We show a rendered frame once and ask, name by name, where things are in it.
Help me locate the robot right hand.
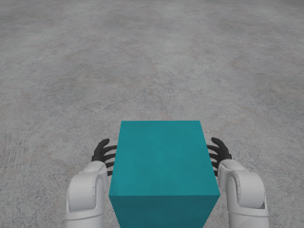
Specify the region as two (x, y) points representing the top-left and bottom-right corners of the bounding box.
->
(206, 137), (232, 177)

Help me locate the right robot forearm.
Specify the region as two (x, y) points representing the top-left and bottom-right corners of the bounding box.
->
(218, 159), (270, 228)

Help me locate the left robot forearm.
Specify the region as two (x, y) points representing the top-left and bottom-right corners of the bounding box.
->
(66, 161), (109, 228)

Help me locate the robot left hand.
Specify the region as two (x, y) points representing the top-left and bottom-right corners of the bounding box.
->
(91, 138), (118, 176)

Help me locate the carton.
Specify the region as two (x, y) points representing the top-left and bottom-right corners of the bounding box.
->
(108, 121), (220, 228)

